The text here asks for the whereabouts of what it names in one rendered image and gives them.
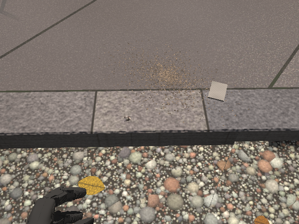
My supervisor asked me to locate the robot left hand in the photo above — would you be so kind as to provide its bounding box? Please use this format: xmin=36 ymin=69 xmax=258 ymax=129
xmin=24 ymin=186 xmax=94 ymax=224

